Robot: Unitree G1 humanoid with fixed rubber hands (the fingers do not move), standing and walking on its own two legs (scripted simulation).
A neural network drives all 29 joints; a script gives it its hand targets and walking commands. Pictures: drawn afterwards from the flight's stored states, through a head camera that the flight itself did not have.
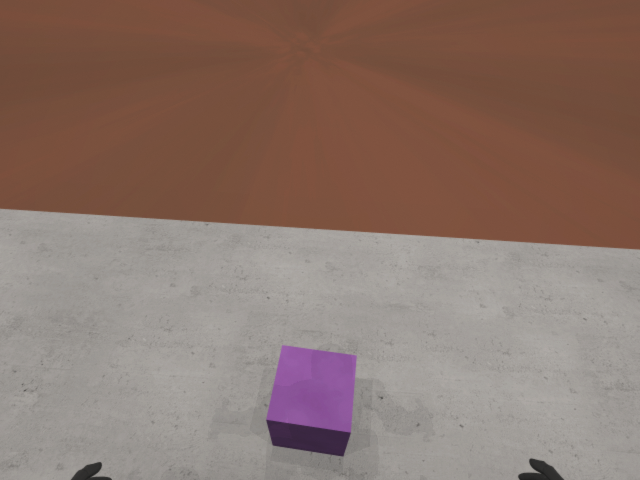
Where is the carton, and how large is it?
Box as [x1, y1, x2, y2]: [266, 345, 356, 455]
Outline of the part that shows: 282,345 266,418 272,444 336,455 343,455 350,433 356,355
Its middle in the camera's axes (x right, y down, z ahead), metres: -0.02 +0.46 +1.10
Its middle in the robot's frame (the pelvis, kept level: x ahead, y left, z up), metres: +0.43 +0.00 -0.66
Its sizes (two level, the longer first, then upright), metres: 0.210 0.200 0.250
